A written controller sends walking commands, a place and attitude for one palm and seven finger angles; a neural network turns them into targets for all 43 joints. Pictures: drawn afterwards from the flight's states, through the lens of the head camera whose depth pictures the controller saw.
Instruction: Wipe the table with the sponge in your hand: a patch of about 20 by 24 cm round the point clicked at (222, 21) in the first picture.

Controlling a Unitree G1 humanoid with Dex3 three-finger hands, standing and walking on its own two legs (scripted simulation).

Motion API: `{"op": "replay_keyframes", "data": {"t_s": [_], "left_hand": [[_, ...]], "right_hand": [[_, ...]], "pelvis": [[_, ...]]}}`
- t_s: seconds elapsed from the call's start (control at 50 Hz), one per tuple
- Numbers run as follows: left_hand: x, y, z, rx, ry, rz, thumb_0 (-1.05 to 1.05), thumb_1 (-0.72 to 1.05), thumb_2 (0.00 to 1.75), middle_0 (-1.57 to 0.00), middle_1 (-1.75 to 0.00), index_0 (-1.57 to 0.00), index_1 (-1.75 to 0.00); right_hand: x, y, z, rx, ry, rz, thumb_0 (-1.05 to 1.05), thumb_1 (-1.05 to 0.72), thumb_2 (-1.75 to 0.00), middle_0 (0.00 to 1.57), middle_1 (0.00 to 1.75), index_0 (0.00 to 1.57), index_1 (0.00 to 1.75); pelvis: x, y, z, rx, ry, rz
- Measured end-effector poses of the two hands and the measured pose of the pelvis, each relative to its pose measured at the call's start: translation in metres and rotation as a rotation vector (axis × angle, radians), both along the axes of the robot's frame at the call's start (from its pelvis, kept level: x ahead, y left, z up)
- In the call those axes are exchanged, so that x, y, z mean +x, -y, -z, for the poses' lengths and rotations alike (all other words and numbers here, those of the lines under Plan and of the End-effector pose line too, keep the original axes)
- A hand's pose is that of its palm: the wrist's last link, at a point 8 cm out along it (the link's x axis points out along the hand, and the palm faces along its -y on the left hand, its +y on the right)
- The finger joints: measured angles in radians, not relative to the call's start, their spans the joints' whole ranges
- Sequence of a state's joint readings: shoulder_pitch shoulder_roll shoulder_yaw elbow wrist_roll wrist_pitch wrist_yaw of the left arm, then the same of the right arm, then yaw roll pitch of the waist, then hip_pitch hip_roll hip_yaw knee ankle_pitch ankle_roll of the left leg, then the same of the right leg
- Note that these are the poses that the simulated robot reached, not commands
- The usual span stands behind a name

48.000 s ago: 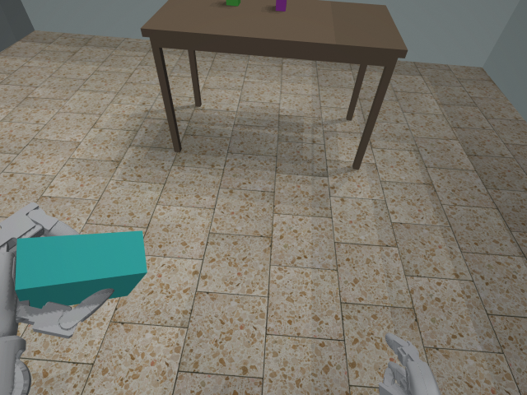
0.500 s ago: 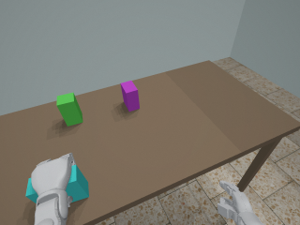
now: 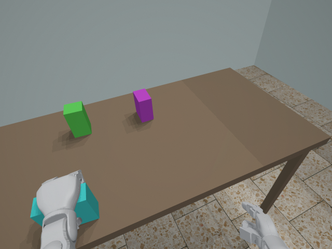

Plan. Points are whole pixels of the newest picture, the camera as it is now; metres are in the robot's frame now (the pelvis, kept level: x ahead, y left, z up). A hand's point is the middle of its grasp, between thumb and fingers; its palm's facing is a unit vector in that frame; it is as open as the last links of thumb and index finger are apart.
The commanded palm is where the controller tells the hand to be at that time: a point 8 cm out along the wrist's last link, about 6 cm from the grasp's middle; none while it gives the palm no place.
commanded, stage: wipe back along the first lane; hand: left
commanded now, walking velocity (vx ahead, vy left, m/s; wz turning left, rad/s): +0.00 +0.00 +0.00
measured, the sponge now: (71, 211) +0.20 +0.28 -0.02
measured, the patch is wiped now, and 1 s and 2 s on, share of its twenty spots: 1.00 1.00 1.00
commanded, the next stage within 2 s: lift the sponge slowly off the table in 0.42 s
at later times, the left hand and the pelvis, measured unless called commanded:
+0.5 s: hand (70, 204) +0.21 +0.27 +0.02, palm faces +0.01 -0.08 -1.00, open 9.2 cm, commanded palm +0.16 +0.26 +0.04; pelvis +0.00 +0.00 +0.00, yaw +0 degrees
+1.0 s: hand (67, 207) +0.20 +0.27 +0.03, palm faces +0.01 -0.13 -0.99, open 9.1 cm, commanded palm +0.15 +0.26 +0.08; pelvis +0.00 +0.00 +0.00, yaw +0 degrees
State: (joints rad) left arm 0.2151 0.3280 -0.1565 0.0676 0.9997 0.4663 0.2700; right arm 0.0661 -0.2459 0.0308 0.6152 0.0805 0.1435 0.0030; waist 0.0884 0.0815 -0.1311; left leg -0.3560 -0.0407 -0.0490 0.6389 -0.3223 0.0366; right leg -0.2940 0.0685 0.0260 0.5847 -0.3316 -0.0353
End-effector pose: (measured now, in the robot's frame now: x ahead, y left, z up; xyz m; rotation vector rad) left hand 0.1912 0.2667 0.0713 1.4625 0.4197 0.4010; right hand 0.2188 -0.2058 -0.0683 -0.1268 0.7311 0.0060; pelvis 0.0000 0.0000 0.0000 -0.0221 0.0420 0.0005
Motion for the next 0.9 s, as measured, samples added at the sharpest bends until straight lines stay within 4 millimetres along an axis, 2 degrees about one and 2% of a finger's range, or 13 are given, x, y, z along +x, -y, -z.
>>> {"op": "replay_keyframes", "data": {"t_s": [0.3,0.62,0.9], "left_hand": [[-0.004,0.0,0.0,-0.013,0.003,0.011,0.01,-0.42,1.1,-0.71,-1.51,-0.78,-1.49],[-0.002,-0.001,0.0,-0.013,-0.008,0.004,0.02,-0.43,1.1,-0.72,-1.49,-0.8,-1.48],[-0.006,-0.002,-0.005,-0.042,-0.009,0.015,0.02,-0.44,1.09,-0.73,-1.49,-0.81,-1.47]], "right_hand": [[-0.013,0.018,0.0,-0.025,-0.003,0.043,0.01,-0.91,-0.9,0.2,0.3,0.2,0.3],[-0.007,0.006,0.002,-0.014,-0.007,0.021,0.01,-0.91,-0.9,0.2,0.3,0.2,0.3],[0.006,0.002,-0.009,-0.017,0.035,0.011,0.01,-0.91,-0.9,0.2,0.3,0.2,0.3]], "pelvis": [[-0.003,0.004,0.0,0.0,0.009,0.009],[-0.003,0.002,-0.001,0.0,0.003,0.004],[0.002,-0.001,-0.003,-0.001,0.024,0.004]]}}
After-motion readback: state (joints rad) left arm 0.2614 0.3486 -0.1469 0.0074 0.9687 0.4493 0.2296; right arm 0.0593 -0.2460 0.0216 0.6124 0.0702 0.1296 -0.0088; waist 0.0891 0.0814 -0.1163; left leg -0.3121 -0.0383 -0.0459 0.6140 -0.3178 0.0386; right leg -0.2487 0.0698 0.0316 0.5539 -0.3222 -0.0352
